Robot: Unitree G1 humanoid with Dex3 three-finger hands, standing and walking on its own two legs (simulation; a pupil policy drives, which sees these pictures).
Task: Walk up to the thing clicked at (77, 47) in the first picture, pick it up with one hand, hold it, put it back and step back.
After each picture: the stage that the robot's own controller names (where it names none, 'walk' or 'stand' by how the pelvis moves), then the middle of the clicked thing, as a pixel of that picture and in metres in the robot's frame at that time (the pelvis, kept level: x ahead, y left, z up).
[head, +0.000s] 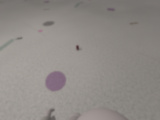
stand; (77, 47) +1.48 +0.34 -0.72
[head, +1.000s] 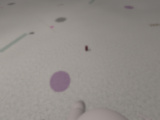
walk; (86, 48) +1.39 +0.21 -0.71
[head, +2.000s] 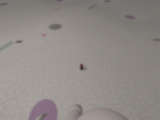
walk; (81, 67) +0.90 +0.18 -0.69
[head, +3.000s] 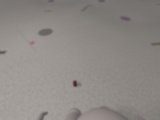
walk; (75, 83) +0.57 +0.21 -0.71
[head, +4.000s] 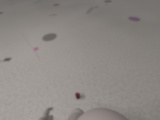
stand; (77, 95) +0.39 +0.20 -0.70
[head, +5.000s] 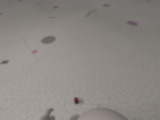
stand; (76, 100) +0.35 +0.19 -0.72
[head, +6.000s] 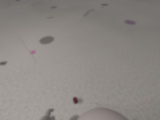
stand; (75, 100) +0.35 +0.21 -0.73
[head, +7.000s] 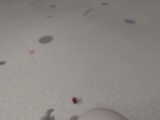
stand; (74, 100) +0.34 +0.22 -0.73
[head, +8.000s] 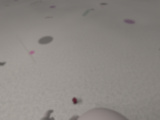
stand; (74, 100) +0.34 +0.22 -0.73
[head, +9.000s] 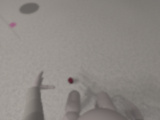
go down; (70, 80) +0.38 +0.21 -0.57
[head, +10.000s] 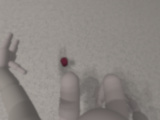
go down; (64, 62) +0.44 +0.23 -0.31
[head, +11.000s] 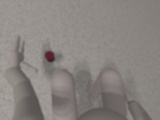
close in; (50, 57) +0.43 +0.25 -0.26
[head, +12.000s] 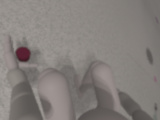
close; (23, 55) +0.42 +0.28 -0.23
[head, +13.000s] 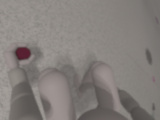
close; (23, 55) +0.41 +0.28 -0.23
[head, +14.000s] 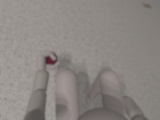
lift; (50, 60) +0.37 +0.26 -0.14
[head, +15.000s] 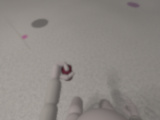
lift; (67, 73) +0.33 +0.18 +0.02
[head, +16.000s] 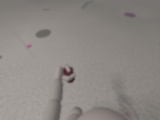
hold; (69, 75) +0.33 +0.17 +0.01
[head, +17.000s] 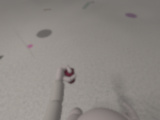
hold; (70, 75) +0.32 +0.17 +0.00
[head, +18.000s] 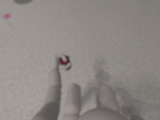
crouch; (65, 63) +0.40 +0.18 -0.07
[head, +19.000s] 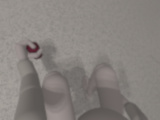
lower; (35, 51) +0.45 +0.27 -0.20
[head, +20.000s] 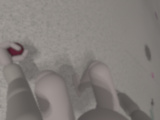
lower; (17, 52) +0.43 +0.29 -0.23
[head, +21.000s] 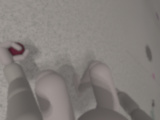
lower; (18, 52) +0.43 +0.29 -0.23
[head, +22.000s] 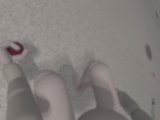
lower; (17, 52) +0.44 +0.29 -0.23
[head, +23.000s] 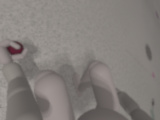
loosen; (17, 51) +0.44 +0.29 -0.23
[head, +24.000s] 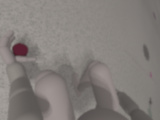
open; (20, 52) +0.43 +0.27 -0.24
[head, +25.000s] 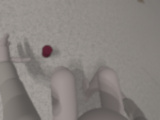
stand; (46, 51) +0.44 +0.25 -0.25
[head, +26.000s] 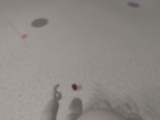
stand; (74, 87) +0.40 +0.18 -0.61
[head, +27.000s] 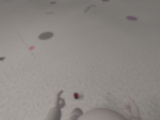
stand; (76, 96) +0.39 +0.19 -0.67
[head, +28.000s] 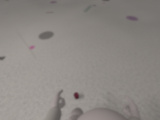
stand; (76, 95) +0.39 +0.18 -0.67
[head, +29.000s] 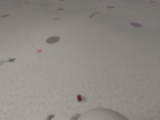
stand; (79, 98) +0.41 +0.17 -0.72
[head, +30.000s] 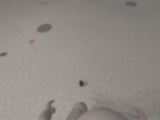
walk; (81, 83) +0.48 +0.15 -0.70
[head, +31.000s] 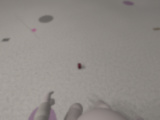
walk; (79, 66) +0.76 +0.17 -0.69
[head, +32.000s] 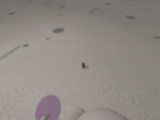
stand; (83, 65) +1.01 +0.22 -0.71
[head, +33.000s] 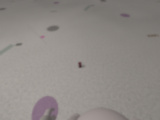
stand; (80, 64) +0.99 +0.21 -0.73
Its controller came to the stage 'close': yes
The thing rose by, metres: 0.72
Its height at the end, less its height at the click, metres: +0.00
